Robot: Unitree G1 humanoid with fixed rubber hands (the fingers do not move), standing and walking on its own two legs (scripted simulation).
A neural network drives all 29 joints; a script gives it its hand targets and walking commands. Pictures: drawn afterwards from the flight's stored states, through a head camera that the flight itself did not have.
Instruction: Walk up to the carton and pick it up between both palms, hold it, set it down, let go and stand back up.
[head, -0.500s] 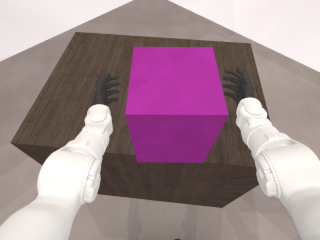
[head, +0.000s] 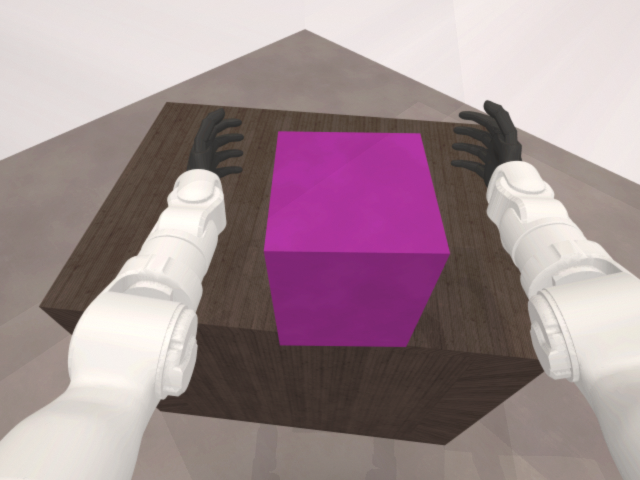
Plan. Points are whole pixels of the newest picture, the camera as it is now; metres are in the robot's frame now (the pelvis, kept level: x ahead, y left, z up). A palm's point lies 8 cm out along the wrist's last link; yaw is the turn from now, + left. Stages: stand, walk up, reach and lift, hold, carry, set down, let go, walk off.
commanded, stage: set down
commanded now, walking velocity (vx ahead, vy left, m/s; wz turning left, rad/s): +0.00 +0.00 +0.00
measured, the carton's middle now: (345, 245) +0.45 -0.04 +0.01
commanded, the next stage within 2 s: none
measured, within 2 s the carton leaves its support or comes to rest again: neither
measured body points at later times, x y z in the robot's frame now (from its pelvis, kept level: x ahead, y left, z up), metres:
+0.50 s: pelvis +0.00 +0.00 +0.01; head +0.03 +0.01 +0.46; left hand +0.46 +0.15 +0.16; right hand +0.45 -0.23 +0.16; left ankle +0.00 +0.13 -0.73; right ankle +0.02 -0.08 -0.73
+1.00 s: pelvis +0.00 +0.01 +0.01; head +0.00 +0.02 +0.46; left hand +0.39 +0.15 +0.09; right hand +0.37 -0.22 +0.10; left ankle +0.00 +0.13 -0.73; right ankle +0.02 -0.08 -0.73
